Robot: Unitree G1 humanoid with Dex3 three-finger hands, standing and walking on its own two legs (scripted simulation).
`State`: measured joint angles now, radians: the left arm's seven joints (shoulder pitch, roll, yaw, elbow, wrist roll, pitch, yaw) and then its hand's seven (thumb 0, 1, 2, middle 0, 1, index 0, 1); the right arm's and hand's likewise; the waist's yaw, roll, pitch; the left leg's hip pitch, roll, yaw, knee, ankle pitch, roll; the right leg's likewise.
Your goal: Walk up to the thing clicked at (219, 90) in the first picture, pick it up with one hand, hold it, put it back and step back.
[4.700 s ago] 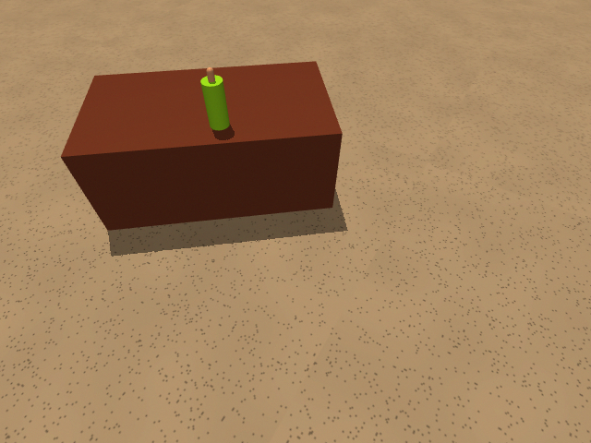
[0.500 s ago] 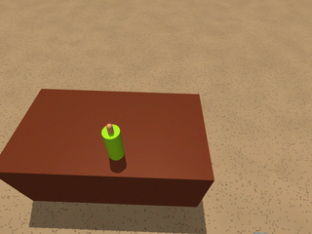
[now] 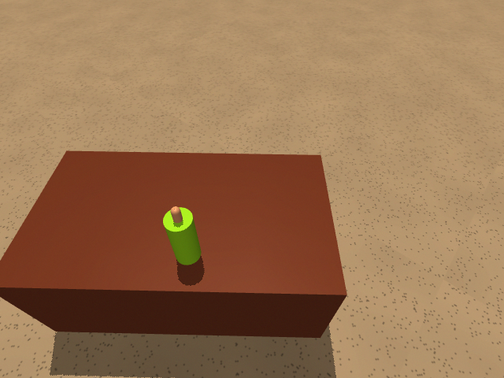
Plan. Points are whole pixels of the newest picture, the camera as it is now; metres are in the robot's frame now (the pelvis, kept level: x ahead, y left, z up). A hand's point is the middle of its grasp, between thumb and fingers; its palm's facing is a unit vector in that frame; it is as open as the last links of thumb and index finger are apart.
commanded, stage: walk up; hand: left
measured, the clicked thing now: (182, 233) +0.51 +0.20 -0.25
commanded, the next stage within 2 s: stand in 0.20 s
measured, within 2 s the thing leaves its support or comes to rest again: neither
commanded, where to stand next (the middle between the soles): +0.08 -0.01 m, yaw -1 degrees
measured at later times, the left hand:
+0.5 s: hand out of the picture +0.08 +0.25 -0.15, palm faces -0.02 -0.94 -0.35, open 7.3 cm
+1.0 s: hand out of the picture +0.04 +0.25 -0.15, palm faces -0.02 -0.94 -0.35, open 7.3 cm
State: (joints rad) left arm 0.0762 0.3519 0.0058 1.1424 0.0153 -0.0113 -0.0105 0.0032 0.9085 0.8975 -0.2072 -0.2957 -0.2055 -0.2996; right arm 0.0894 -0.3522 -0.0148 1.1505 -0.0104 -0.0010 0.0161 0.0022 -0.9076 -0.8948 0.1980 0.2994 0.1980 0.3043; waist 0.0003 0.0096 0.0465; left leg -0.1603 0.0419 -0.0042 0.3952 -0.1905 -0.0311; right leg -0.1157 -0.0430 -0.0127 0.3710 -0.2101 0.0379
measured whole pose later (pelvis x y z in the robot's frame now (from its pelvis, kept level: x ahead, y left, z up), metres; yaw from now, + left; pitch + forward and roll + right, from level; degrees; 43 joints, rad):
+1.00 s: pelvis -0.01 -0.01 +0.00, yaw +0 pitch -3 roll +0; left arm 0.13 0.36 0.01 1.14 0.02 0.00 -0.02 0.00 0.91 0.90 -0.21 -0.30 -0.21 -0.30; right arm 0.11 -0.36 -0.01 1.15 -0.01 0.00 0.02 0.00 -0.91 -0.89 0.20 0.30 0.20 0.30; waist 0.00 0.01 0.06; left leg -0.16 0.05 -0.01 0.35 -0.15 -0.04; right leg -0.13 -0.04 -0.02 0.36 -0.18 0.03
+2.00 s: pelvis +0.01 +0.00 +0.00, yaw +1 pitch -2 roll +0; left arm 0.11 0.36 0.01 1.13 0.02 0.00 -0.01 0.00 0.91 0.90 -0.21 -0.30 -0.21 -0.30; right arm 0.09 -0.35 0.00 1.12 -0.01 0.00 0.01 0.00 -0.91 -0.89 0.20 0.30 0.20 0.30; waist 0.00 0.00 0.06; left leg -0.14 0.04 -0.02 0.35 -0.17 -0.04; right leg -0.09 -0.04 -0.03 0.33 -0.20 0.03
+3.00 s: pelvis +0.01 +0.00 +0.00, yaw +1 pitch -2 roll +0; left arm 0.12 0.35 0.01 1.12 0.01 0.00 -0.01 0.00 0.91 0.90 -0.21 -0.29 -0.21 -0.30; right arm 0.11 -0.35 0.00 1.12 -0.01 0.00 0.01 0.00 -0.91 -0.89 0.20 0.30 0.20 0.30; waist 0.00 0.00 0.06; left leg -0.15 0.04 -0.02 0.36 -0.18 -0.04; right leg -0.09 -0.04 -0.03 0.33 -0.21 0.03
